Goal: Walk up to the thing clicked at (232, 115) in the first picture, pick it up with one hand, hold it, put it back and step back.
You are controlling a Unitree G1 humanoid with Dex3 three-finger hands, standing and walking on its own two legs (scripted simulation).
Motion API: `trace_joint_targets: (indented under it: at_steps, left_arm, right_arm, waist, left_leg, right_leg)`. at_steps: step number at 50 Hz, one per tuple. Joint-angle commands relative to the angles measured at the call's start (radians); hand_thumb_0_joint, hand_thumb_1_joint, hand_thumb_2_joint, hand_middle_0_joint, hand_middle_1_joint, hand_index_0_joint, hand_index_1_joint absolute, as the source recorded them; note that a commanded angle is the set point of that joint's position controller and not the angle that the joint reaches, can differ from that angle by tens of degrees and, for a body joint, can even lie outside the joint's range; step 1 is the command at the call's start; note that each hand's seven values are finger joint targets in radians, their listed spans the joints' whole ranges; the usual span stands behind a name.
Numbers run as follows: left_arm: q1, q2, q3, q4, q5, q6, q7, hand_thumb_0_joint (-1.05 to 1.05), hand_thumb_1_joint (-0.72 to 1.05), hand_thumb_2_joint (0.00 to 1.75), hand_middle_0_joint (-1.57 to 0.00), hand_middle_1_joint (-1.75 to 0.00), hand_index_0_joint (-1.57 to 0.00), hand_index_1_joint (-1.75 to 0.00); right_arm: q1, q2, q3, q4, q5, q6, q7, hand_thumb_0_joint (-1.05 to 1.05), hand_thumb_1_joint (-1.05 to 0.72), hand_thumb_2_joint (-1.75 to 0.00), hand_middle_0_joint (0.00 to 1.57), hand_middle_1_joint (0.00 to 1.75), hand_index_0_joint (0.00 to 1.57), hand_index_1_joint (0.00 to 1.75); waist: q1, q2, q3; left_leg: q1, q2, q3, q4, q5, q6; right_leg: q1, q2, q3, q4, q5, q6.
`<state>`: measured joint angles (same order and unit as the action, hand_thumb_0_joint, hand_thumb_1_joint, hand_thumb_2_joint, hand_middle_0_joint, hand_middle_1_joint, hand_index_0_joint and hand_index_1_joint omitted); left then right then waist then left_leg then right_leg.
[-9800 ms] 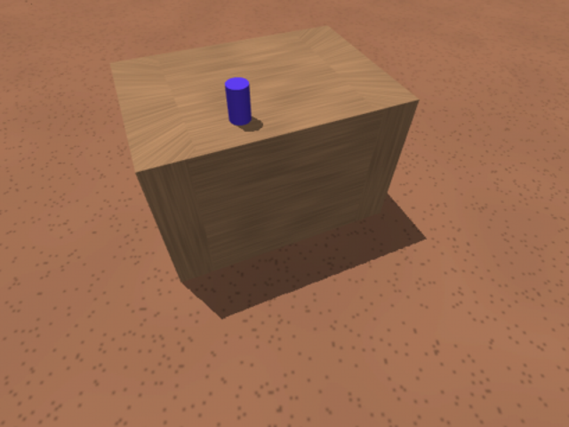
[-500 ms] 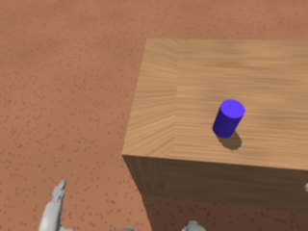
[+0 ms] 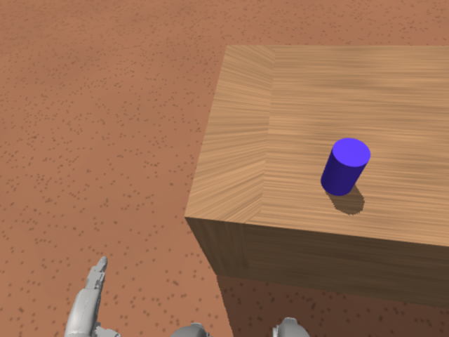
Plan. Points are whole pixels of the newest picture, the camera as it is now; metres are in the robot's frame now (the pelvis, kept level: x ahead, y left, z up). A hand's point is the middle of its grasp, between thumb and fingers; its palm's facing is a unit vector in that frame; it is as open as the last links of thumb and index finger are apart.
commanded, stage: go down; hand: right
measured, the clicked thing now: (343, 168) +0.47 -0.21 -0.06
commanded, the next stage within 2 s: approach in 0.08 s
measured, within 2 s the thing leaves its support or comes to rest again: neither
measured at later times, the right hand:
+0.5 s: hand (447, 189) +0.39 -0.35 +0.00, palm faces +0.20 +0.98 +0.03, open 17.7 cm
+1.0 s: hand (362, 172) +0.46 -0.24 -0.06, palm faces +0.15 +0.99 +0.04, open 17.7 cm
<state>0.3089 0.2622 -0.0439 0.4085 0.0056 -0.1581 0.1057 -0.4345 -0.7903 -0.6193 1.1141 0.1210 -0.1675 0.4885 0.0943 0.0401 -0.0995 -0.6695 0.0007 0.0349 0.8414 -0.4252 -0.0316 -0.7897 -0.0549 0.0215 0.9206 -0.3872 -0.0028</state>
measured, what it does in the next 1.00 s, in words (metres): lowers itself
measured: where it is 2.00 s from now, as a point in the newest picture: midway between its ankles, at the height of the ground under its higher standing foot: outside the picture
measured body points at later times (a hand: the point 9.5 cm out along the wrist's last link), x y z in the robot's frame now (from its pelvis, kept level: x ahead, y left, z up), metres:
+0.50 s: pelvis +0.00 -0.01 -0.02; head +0.10 -0.06 +0.41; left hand +0.17 +0.25 -0.05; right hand +0.37 -0.40 +0.00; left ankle -0.01 +0.15 -0.69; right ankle +0.03 -0.11 -0.69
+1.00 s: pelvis -0.03 +0.00 -0.08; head +0.11 -0.06 +0.35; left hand +0.12 +0.27 -0.05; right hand +0.45 -0.30 -0.06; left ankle -0.01 +0.15 -0.69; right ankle +0.03 -0.11 -0.69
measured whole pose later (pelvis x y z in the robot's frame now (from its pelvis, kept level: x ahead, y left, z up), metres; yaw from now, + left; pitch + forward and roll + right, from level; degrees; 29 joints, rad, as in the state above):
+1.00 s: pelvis -0.03 +0.00 -0.08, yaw +3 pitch +25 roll +6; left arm 0.39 0.26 0.05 0.02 0.08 -0.08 -0.01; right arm -0.70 -0.59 -0.57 1.13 0.08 -0.48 0.24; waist 0.24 0.01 -0.17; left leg -1.14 -0.04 0.05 1.23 -0.54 -0.03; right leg -1.27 -0.09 0.06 1.32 -0.50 0.00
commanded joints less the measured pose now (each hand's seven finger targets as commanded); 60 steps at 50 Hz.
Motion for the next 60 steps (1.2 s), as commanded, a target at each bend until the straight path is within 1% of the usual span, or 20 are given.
trace_joint_targets:
  at_steps: [1, 8, 10, 12, 20, 22, 24, 26, 32, 33, 37, 39, 40, 42, 45, 48, 50, 54, 56, 60]
  left_arm:
    - [0.014, 0.183, 0.1, -0.117, 0.002, -0.044, 0.015, 0.0, -0.54, 0.05, -0.05, -0.05, -0.05, -0.05]
    - [0.007, 0.189, 0.109, -0.111, 0.002, -0.038, 0.005, 0.0, -0.54, 0.05, -0.05, -0.05, -0.05, -0.05]
    - [-0.028, 0.173, 0.078, -0.174, -0.002, -0.042, 0.001, 0.0, -0.57, 0.06, -0.06, -0.05, -0.04, -0.06]
    - [-0.029, 0.126, 0.035, -0.141, -0.001, -0.039, -0.002, 0.0, -0.57, 0.06, -0.06, -0.05, -0.04, -0.07]
    - [-0.018, 0.189, 0.131, -0.18, 0.015, -0.07, -0.021, 0.0, -0.58, 0.07, -0.06, -0.05, -0.04, -0.07]
    - [0.006, 0.17, 0.118, -0.202, 0.02, -0.077, -0.031, 0.0, -0.57, 0.06, -0.06, -0.06, -0.04, -0.07]
    - [0.006, 0.198, 0.153, -0.288, 0.025, -0.084, -0.031, 0.0, -0.57, 0.06, -0.06, -0.06, -0.04, -0.07]
    - [0.061, 0.186, 0.152, -0.273, 0.035, -0.077, -0.04, 0.0, -0.56, 0.06, -0.06, -0.06, -0.05, -0.07]
    - [0.081, 0.188, 0.185, -0.44, 0.064, -0.063, -0.065, 0.0, -0.55, 0.05, -0.06, -0.05, -0.06, -0.05]
    - [0.081, 0.162, 0.16, -0.459, 0.066, -0.059, -0.072, 0.0, -0.56, 0.05, -0.06, -0.05, -0.06, -0.05]
    - [0.031, 0.175, 0.181, -0.523, 0.081, -0.04, -0.08, 0.0, -0.56, 0.05, -0.05, -0.05, -0.05, -0.05]
    - [0.07, 0.201, 0.213, -0.516, 0.082, -0.028, -0.079, 0.0, -0.55, 0.04, -0.05, -0.05, -0.05, -0.05]
    - [0.067, 0.181, 0.194, -0.506, 0.084, -0.021, -0.085, 0.0, -0.56, 0.05, -0.05, -0.05, -0.05, -0.05]
    - [0.06, 0.214, 0.23, -0.559, 0.079, -0.013, -0.081, 0.0, -0.56, 0.05, -0.05, -0.05, -0.05, -0.05]
    - [0.139, 0.232, 0.262, -0.524, 0.076, 0.022, -0.091, 0.0, -0.56, 0.05, -0.05, -0.05, -0.05, -0.05]
    - [0.166, 0.171, 0.2, -0.513, 0.064, 0.042, -0.103, 0.0, -0.55, 0.04, -0.05, -0.05, -0.05, -0.05]
    - [0.105, 0.14, 0.167, -0.566, 0.062, 0.048, -0.111, 0.0, -0.55, 0.04, -0.05, -0.05, -0.05, -0.05]
    - [0.071, 0.159, 0.189, -0.625, 0.065, 0.056, -0.106, 0.0, -0.55, 0.04, -0.05, -0.05, -0.05, -0.05]
    - [0.099, 0.171, 0.216, -0.611, 0.065, 0.061, -0.103, 0.0, -0.55, 0.04, -0.05, -0.05, -0.05, -0.04]
    - [0.14, 0.171, 0.215, -0.617, 0.066, 0.07, -0.104, 0.0, -0.55, 0.04, -0.05, -0.05, -0.05, -0.05]
  right_arm:
    - [-0.262, -0.418, -0.061, -0.193, 0.02, -0.064, 0.003, 0.0, 0.61, -0.04, 0.04, 0.06, 0.05, 0.06]
    - [-0.282, -0.412, -0.06, -0.158, 0.025, -0.078, 0.011, 0.0, 0.61, -0.04, 0.04, 0.06, 0.05, 0.06]
    - [-0.32, -0.436, -0.07, -0.207, 0.028, -0.085, 0.011, 0.0, 0.61, -0.03, 0.03, 0.06, 0.05, 0.06]
    - [-0.316, -0.381, -0.05, -0.147, 0.037, -0.093, 0.018, 0.0, 0.61, -0.03, 0.03, 0.06, 0.05, 0.06]
    - [-0.387, -0.205, 0.002, -0.107, 0.099, -0.232, 0.023, 0.0, 0.61, -0.03, 0.03, 0.06, 0.05, 0.06]
    - [-0.378, -0.143, 0.015, -0.097, 0.117, -0.278, 0.025, 0.0, 0.61, -0.03, 0.04, 0.06, 0.05, 0.06]
    - [-0.433, -0.178, -0.017, -0.163, 0.118, -0.328, 0.014, 0.0, 0.61, -0.03, 0.03, 0.05, 0.05, 0.05]
    - [-0.405, -0.132, -0.012, -0.095, 0.121, -0.358, 0.001, 0.0, 0.61, -0.03, 0.04, 0.05, 0.06, 0.05]
    - [-0.519, -0.255, -0.098, -0.186, 0.055, -0.453, -0.092, 0.0, 0.61, -0.03, 0.05, 0.05, 0.06, 0.05]
    - [-0.517, -0.242, -0.098, -0.159, 0.042, -0.46, -0.106, 0.0, 0.61, -0.02, 0.05, 0.05, 0.06, 0.05]
    - [-0.603, -0.204, -0.056, -0.174, -0.008, -0.467, -0.163, 0.0, 0.61, -0.02, 0.06, 0.04, 0.06, 0.04]
    - [-0.604, -0.081, 0.024, -0.082, -0.016, -0.427, -0.173, 0.0, 0.61, -0.03, 0.04, 0.05, 0.05, 0.05]
    - [-0.622, -0.046, 0.051, -0.11, -0.019, -0.415, -0.18, 0.0, 0.61, -0.03, 0.05, 0.05, 0.05, 0.05]
    - [-0.745, -0.142, 0.019, -0.308, -0.03, -0.42, -0.212, 0.0, 0.61, -0.04, 0.04, 0.05, 0.04, 0.05]
    - [-0.533, -0.035, 0.057, -0.118, -0.047, -0.365, -0.239, 0.0, 0.61, -0.03, 0.04, 0.05, 0.05, 0.05]
    - [-0.516, -0.077, -0.003, -0.136, -0.033, -0.355, -0.276, 0.0, 0.61, -0.01, 0.05, 0.05, 0.06, 0.05]
    - [-0.545, -0.022, 0.015, -0.157, -0.021, -0.355, -0.29, 0.0, 0.61, -0.01, 0.05, 0.05, 0.06, 0.05]
    - [-0.592, -0.057, 0.009, -0.227, -0.048, -0.388, -0.328, 0.0, 0.61, -0.01, 0.05, 0.05, 0.05, 0.05]
    - [-0.599, -0.026, 0.029, -0.234, -0.053, -0.397, -0.335, 0.0, 0.61, 0.0, 0.05, 0.04, 0.05, 0.04]
    - [-0.615, -0.004, 0.052, -0.282, -0.064, -0.401, -0.352, 0.0, 0.61, -0.01, 0.04, 0.05, 0.04, 0.05]
  waist:
    - [-0.028, -0.266, -0.358]
    - [-0.012, -0.245, -0.347]
    - [-0.017, -0.245, -0.373]
    - [-0.017, -0.234, -0.324]
    - [0.063, -0.182, -0.32]
    - [0.072, -0.169, -0.351]
    - [0.087, -0.198, -0.467]
    - [0.093, -0.185, -0.412]
    - [0.091, -0.307, -0.533]
    - [0.087, -0.309, -0.535]
    - [0.092, -0.393, -0.593]
    - [0.153, -0.376, -0.532]
    - [0.14, -0.387, -0.536]
    - [0.13, -0.449, -0.647]
    - [0.134, -0.357, -0.543]
    - [0.097, -0.291, -0.498]
    - [0.097, -0.222, -0.491]
    - [0.104, -0.202, -0.532]
    - [0.131, -0.213, -0.508]
    - [0.127, -0.278, -0.57]
  left_leg:
    - [0.0, -0.035, 0.015, -0.076, 0.239, 0.055]
    - [-0.018, -0.041, 0.023, -0.077, 0.233, 0.055]
    - [0.027, -0.036, 0.015, -0.087, 0.241, 0.053]
    - [0.004, -0.037, 0.018, -0.079, 0.224, 0.052]
    - [-0.172, -0.039, 0.012, 0.012, 0.159, 0.047]
    - [-0.222, -0.044, 0.015, 0.058, 0.153, 0.046]
    - [-0.243, -0.046, 0.011, 0.1, 0.187, 0.044]
    - [-0.294, -0.051, 0.018, 0.145, 0.177, 0.044]
    - [-0.348, -0.051, 0.011, 0.24, 0.171, 0.057]
    - [-0.353, -0.053, 0.016, 0.252, 0.17, 0.058]
    - [-0.389, -0.056, 0.017, 0.277, 0.127, 0.067]
    - [-0.44, -0.06, 0.029, 0.263, 0.084, 0.066]
    - [-0.44, -0.059, 0.027, 0.268, 0.084, 0.068]
    - [-0.435, -0.061, 0.028, 0.273, 0.088, 0.072]
    - [-0.421, -0.07, 0.051, 0.261, 0.09, 0.068]
    - [-0.361, -0.067, 0.034, 0.241, 0.102, 0.063]
    - [-0.34, -0.068, 0.029, 0.242, 0.11, 0.057]
    - [-0.272, -0.064, 0.006, 0.232, 0.122, 0.052]
    - [-0.291, -0.065, 0.003, 0.228, 0.108, 0.053]
    - [-0.307, -0.069, 0.015, 0.237, 0.153, 0.057]
  right_leg:
    - [0.399, 0.016, 0.03, -0.114, 0.35, -0.004]
    - [0.384, 0.01, 0.04, -0.114, 0.343, 0.001]
    - [0.373, 0.021, 0.029, -0.118, 0.291, -0.01]
    - [0.334, 0.02, 0.031, -0.117, 0.273, -0.007]
    - [0.254, 0.013, 0.044, -0.026, 0.2, -0.011]
    - [0.243, 0.012, 0.051, 0.019, 0.238, -0.011]
    - [0.284, 0.009, 0.056, 0.072, 0.323, -0.012]
    - [0.215, 0.007, 0.062, 0.109, 0.348, -0.008]
    - [0.163, 0.005, 0.055, 0.202, 0.315, 0.003]
    - [0.15, 0.006, 0.059, 0.212, 0.32, 0.003]
    - [0.13, 0.0, 0.057, 0.23, 0.242, 0.011]
    - [0.117, -0.011, 0.066, 0.222, 0.174, 0.01]
    - [0.098, -0.01, 0.066, 0.222, 0.162, 0.01]
    - [0.179, -0.024, 0.077, 0.216, 0.182, 0.021]
    - [0.134, -0.023, 0.088, 0.197, 0.177, 0.019]
    - [0.016, -0.01, 0.058, 0.206, 0.119, 0.002]
    - [-0.038, -0.006, 0.054, 0.22, 0.095, -0.009]
    - [-0.057, 0.002, 0.04, 0.229, 0.072, -0.017]
    - [-0.05, 0.0, 0.039, 0.226, 0.054, -0.017]
    - [0.062, 0.001, 0.039, 0.215, 0.135, -0.009]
